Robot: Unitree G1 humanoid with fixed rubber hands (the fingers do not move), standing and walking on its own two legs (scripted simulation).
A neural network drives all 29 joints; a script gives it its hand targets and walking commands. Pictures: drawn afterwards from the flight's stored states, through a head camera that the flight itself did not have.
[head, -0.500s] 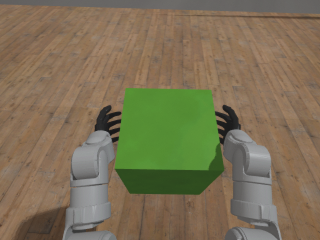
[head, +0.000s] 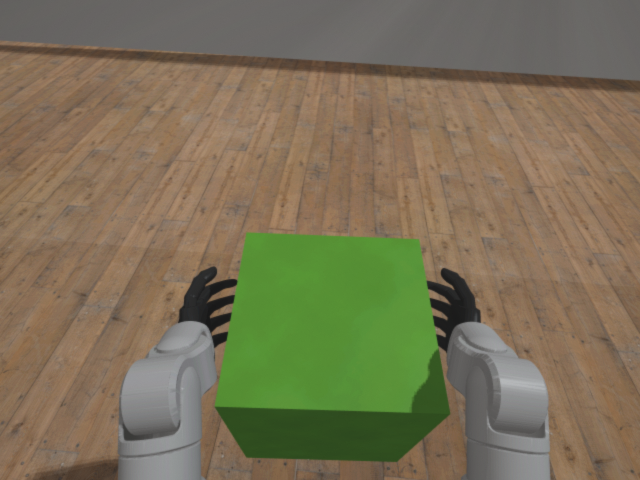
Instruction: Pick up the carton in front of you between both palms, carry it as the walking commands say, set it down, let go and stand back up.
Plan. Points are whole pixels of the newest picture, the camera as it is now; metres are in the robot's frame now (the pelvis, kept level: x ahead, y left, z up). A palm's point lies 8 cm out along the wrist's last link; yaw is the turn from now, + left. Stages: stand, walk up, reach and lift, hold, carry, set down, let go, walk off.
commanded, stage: carry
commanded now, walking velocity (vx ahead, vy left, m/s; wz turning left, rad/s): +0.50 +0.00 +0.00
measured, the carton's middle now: (327, 355) +0.28 +0.00 +0.02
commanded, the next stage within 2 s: none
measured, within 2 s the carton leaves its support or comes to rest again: neither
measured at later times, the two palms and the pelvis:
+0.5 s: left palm (256, 202) +0.51 +0.12 +0.09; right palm (440, 205) +0.52 -0.18 +0.08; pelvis +0.28 -0.04 +0.00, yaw +3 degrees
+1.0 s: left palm (252, 151) +0.65 +0.14 +0.09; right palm (412, 155) +0.66 -0.16 +0.09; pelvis +0.41 -0.01 +0.00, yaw +1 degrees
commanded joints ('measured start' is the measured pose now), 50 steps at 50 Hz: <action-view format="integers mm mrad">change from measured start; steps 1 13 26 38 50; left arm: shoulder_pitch -425 -238 -292 -268 -350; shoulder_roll -849 -750 -870 -702 -746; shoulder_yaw -688 -707 -694 -697 -647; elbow -168 -281 -228 -247 -30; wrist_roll -260 -224 -263 -239 -177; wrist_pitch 21 53 25 77 10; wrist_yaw -108 -104 -139 -117 -169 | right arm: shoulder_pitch -346 -212 -284 -203 -342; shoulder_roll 833 708 856 682 722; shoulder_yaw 640 676 713 634 632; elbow -172 -312 -269 -242 -74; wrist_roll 258 277 281 232 231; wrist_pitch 31 70 59 89 26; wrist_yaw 97 124 126 104 177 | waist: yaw -21 -15 12 7 4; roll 124 189 -81 105 48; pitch -278 -87 -253 -162 -244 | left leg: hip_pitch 617 395 -11 208 254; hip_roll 389 228 76 204 166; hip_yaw -545 -127 -129 -136 -110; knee -193 -302 344 -61 49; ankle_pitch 192 179 -275 370 554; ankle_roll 172 35 -88 -49 -37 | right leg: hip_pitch -501 -282 171 59 103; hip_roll -39 -32 -274 -140 -124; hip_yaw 47 -117 36 -65 -68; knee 320 -324 -589 -423 -341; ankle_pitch -19 393 769 371 596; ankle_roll -5 15 -111 35 35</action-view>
